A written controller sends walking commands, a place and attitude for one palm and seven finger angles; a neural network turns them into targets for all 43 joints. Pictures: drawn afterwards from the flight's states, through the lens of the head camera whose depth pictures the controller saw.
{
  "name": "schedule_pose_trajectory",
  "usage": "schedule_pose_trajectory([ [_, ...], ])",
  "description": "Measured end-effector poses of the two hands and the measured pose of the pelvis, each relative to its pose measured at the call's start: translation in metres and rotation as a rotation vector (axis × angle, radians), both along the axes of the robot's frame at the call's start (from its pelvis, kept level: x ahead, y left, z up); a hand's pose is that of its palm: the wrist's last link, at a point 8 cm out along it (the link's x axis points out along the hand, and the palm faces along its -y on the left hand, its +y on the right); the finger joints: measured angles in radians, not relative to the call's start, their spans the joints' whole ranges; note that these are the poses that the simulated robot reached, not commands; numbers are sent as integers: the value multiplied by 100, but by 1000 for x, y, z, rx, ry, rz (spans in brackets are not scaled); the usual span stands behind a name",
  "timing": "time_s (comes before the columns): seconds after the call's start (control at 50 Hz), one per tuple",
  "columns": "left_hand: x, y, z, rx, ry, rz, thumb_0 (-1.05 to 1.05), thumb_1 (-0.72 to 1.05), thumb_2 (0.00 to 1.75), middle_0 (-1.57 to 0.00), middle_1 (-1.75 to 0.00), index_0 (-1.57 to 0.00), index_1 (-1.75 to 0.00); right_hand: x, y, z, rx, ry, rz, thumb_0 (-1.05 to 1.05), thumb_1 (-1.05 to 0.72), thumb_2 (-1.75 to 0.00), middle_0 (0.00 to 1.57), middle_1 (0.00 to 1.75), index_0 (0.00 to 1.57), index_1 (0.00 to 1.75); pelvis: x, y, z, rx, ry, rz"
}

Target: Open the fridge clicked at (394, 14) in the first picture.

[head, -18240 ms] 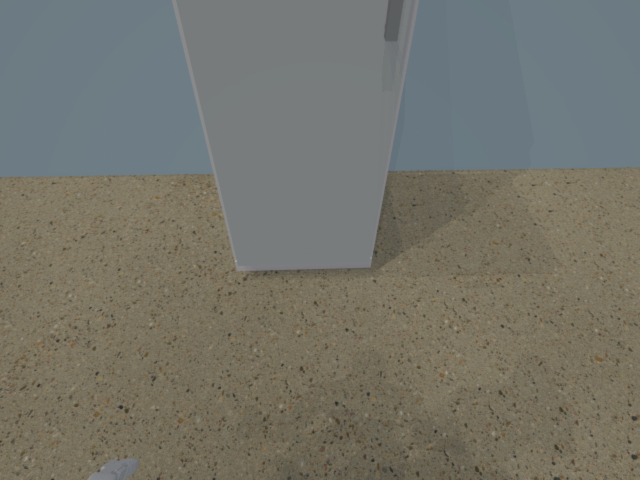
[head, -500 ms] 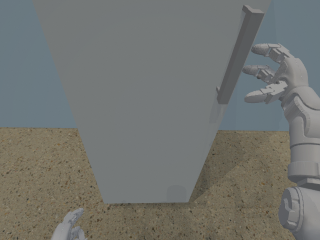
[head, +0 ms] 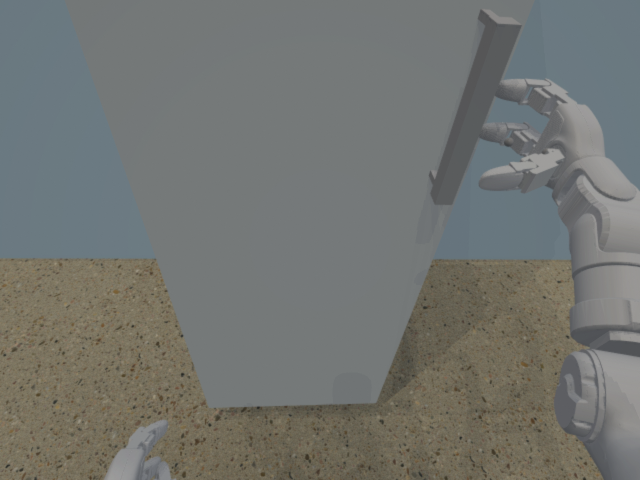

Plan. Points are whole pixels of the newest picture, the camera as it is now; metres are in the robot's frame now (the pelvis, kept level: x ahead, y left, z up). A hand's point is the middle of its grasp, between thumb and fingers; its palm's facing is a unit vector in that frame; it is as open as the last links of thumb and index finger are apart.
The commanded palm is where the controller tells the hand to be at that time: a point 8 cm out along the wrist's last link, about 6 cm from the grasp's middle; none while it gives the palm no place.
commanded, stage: feel for the door with the fingertips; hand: right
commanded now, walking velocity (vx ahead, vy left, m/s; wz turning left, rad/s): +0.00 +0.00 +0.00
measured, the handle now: (461, 116) +0.49 -0.12 +0.26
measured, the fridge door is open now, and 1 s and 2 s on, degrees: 0 0 0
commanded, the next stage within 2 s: slide the fingers in behind the handle in 0.16 s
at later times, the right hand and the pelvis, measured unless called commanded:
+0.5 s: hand (502, 137) +0.45 -0.16 +0.26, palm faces -0.07 +1.00 -0.02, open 13.9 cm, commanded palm +0.42 -0.21 +0.26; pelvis +0.00 -0.01 +0.00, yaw +1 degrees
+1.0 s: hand (488, 138) +0.44 -0.15 +0.26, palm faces -0.08 +1.00 -0.01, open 14.0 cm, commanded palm +0.42 -0.19 +0.26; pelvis +0.01 +0.00 +0.00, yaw +1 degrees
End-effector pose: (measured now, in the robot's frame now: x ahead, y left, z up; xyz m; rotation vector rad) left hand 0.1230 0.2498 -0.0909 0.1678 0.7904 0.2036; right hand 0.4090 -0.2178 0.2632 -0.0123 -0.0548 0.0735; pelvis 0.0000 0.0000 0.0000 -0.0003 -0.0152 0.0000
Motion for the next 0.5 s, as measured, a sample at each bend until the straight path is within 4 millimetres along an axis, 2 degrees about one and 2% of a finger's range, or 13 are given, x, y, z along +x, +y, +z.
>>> schedule_pose_trajectory([
  [0.18,-28,5,-5,6,47,53,1,90,90,-20,-30,-20,-30,17,2,-5,4,10,-6,-1,50,-30,30,121,30,120,0,-2,0,0,14,14],
  [0.3,-43,6,-9,15,88,59,1,90,90,-20,-30,-20,-30,21,-2,-5,3,7,-1,-1,50,-30,36,125,32,122,0,-4,0,2,21,12],
  [0.4,-46,3,-12,10,96,52,1,90,90,-20,-30,-20,-30,21,-2,-5,-4,-1,-5,-1,50,-30,36,125,32,122,1,-7,0,2,24,13],
  [0.5,-38,-2,-10,1,75,42,2,90,90,-20,-30,-20,-30,20,-1,-5,-6,-7,0,-1,50,-30,34,124,31,121,1,-8,0,2,22,14],
])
